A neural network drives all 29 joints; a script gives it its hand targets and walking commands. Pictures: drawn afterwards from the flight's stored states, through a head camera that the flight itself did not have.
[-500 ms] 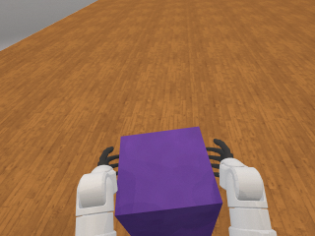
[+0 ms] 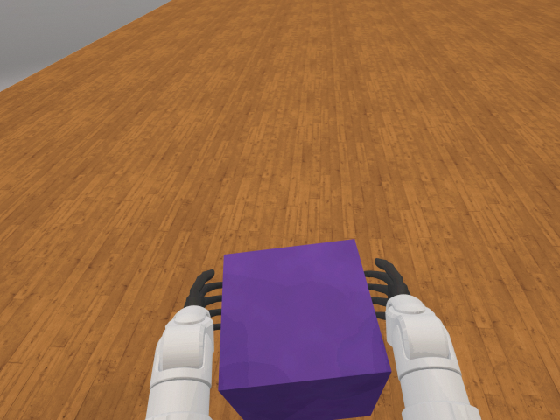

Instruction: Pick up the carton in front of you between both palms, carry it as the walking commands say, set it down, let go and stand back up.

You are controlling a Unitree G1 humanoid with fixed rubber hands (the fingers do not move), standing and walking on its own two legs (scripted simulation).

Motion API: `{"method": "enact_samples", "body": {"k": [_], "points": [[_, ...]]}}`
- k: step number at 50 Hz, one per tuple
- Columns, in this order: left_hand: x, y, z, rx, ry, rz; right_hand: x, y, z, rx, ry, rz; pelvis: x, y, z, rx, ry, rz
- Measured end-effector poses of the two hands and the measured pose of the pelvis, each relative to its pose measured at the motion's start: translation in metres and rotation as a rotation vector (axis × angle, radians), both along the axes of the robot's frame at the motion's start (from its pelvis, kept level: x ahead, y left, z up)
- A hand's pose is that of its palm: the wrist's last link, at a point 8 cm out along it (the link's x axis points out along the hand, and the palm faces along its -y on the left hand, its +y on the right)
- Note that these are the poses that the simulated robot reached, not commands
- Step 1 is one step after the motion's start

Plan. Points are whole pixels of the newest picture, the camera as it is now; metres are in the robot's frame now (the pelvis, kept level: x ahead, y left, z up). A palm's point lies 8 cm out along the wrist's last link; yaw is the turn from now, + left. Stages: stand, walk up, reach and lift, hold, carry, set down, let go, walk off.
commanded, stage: carry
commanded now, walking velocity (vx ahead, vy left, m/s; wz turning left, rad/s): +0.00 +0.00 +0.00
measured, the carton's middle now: (300, 338) +0.30 -0.01 -0.05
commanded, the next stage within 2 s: hold in 0.82 s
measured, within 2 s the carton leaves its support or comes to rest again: neither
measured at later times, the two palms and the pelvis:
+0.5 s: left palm (194, 331) +0.27 +0.15 +0.05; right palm (403, 318) +0.27 -0.15 +0.05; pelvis -0.03 +0.00 +0.00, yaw +0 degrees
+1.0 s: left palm (196, 338) +0.25 +0.14 +0.05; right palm (416, 337) +0.24 -0.16 +0.05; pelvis -0.04 +0.00 +0.01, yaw -2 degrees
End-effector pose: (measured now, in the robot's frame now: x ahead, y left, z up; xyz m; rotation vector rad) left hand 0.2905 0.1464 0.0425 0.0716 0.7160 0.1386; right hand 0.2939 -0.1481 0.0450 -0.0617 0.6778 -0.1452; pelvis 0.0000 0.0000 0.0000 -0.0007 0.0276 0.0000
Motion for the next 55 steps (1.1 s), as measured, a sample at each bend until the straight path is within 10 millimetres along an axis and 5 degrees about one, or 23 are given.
{"method": "enact_samples", "body": {"k": [41, 55], "points": [[-0.028, -0.001, 0.004, -0.008, -0.036, 0.011, -0.028, -0.001, 0.004, 0.008, -0.035, -0.005, -0.033, -0.002, 0.002, 0.004, 0.002, 0.0], [-0.042, -0.008, 0.01, 0.004, -0.041, -0.06, -0.063, -0.009, 0.006, 0.024, -0.038, -0.054, -0.051, 0.008, 0.009, -0.003, -0.156, -0.049]]}}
